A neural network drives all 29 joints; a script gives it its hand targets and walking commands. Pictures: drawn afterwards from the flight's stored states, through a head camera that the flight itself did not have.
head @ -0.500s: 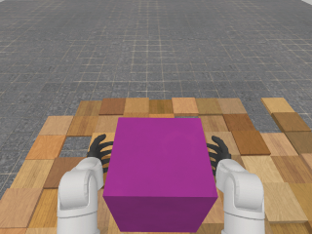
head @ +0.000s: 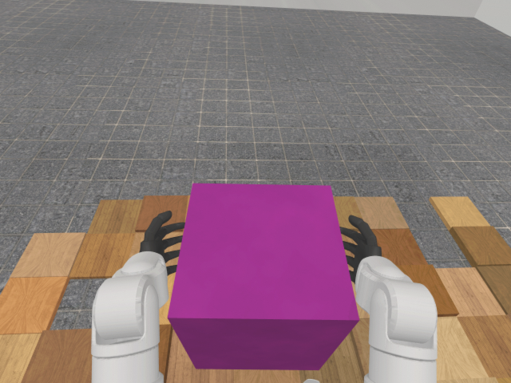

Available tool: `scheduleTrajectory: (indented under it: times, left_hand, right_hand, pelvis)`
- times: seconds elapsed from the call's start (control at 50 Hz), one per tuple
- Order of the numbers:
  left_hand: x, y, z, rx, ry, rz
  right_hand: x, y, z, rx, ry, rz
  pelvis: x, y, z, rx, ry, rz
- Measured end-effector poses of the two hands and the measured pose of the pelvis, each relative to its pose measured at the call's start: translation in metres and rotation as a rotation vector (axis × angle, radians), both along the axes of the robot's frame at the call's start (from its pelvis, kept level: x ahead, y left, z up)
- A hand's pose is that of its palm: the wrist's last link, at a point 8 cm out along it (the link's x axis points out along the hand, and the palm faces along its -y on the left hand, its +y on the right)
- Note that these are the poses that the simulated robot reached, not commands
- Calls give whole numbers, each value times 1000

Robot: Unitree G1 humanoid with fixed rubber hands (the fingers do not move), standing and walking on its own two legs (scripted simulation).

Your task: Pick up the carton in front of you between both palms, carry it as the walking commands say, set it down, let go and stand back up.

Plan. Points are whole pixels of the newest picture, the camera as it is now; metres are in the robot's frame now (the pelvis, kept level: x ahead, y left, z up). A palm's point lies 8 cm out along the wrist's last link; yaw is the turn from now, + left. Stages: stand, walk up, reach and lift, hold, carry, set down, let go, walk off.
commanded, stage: carry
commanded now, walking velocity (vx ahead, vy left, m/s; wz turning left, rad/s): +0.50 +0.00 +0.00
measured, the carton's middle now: (259, 282) +0.29 +0.00 +0.03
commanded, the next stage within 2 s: none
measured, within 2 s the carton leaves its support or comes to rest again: neither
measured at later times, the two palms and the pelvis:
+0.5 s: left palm (178, 108) +0.64 +0.17 +0.13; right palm (313, 107) +0.66 -0.12 +0.13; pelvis +0.29 +0.01 +0.00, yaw +1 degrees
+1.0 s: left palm (198, 72) +0.98 +0.18 +0.06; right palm (293, 79) +0.98 -0.12 +0.05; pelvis +0.61 +0.03 -0.03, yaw +2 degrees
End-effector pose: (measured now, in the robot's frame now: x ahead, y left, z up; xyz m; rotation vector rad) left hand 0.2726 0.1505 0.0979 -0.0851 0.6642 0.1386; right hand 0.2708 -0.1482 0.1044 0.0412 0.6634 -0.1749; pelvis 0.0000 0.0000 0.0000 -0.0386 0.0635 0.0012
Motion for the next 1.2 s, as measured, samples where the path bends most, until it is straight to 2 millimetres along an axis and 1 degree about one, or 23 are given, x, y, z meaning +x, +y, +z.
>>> scheduleTrajectory:
  times: [0.06,0.12,0.16,0.2,0.24,0.3,0.4,0.48,0.52,0.56,0.6,0.64,0.7,0.76,0.82,0.88,0.94,0.98,1.02,1.1,1.16,1.2]
  left_hand:
    - [48,-6,-2,10,-8,10]
    - [99,-14,-10,43,11,7]
    - [126,-17,-14,61,53,10]
    - [148,-17,-16,75,97,13]
    - [171,-15,-14,84,123,15]
    - [210,-10,-5,90,121,23]
    - [288,2,16,90,59,18]
    - [354,19,28,86,18,6]
    - [388,30,29,84,2,-3]
    - [423,40,25,78,-13,-14]
    - [451,49,17,59,15,-13]
    - [475,53,8,45,69,-14]
    - [510,55,-5,33,139,-18]
    - [544,52,-17,21,166,-21]
    - [580,46,-26,7,154,-16]
    - [621,38,-32,4,116,-9]
    - [666,30,-35,22,70,-1]
    - [693,27,-35,51,57,6]
    - [714,29,-37,63,70,17]
    - [743,41,-36,54,107,66]
    - [769,53,-24,46,86,104]
    - [791,61,-12,42,54,119]
  right_hand:
    - [51,-6,-5,5,-8,13]
    - [105,-14,-18,2,11,39]
    - [137,-17,-24,-11,54,68]
    - [165,-17,-25,-15,96,90]
    - [193,-15,-23,-13,121,104]
    - [236,-9,-13,-22,119,117]
    - [313,3,11,-38,57,121]
    - [377,19,27,-49,17,113]
    - [410,30,31,-54,1,104]
    - [440,40,29,-65,-12,96]
    - [466,49,22,-81,17,98]
    - [487,53,10,-83,71,94]
    - [514,55,-7,-71,142,77]
    - [543,52,-20,-49,168,47]
    - [576,46,-30,-28,155,18]
    - [616,38,-37,-10,116,5]
    - [665,29,-44,5,69,14]
    - [699,27,-48,19,57,33]
    - [727,28,-50,19,69,55]
    - [773,42,-44,21,105,96]
    - [807,54,-33,31,85,119]
    - [831,62,-22,35,54,127]
  pelvis:
    - [45,-9,-9,3,-5,7]
    - [88,-18,-19,-18,-19,21]
    - [107,-23,-16,-13,-16,31]
    - [124,-25,-9,-6,-14,37]
    - [142,-26,-2,-2,-10,39]
    - [170,-25,7,6,-1,39]
    - [222,-14,10,4,12,32]
    - [275,3,2,-10,16,28]
    - [305,14,-10,-18,11,24]
    - [334,24,-25,-7,11,21]
    - [355,29,-29,3,18,24]
    - [377,33,-27,0,29,26]
    - [409,38,-21,-5,42,29]
    - [443,40,-17,-6,49,33]
    - [482,40,-16,-2,53,37]
    - [524,37,-22,9,50,36]
    - [571,30,-33,17,32,37]
    - [596,28,-34,-1,31,36]
    - [615,25,-28,5,36,35]
    - [657,21,-12,36,43,32]
    - [690,23,-5,50,42,29]
    - [715,27,-2,55,38,25]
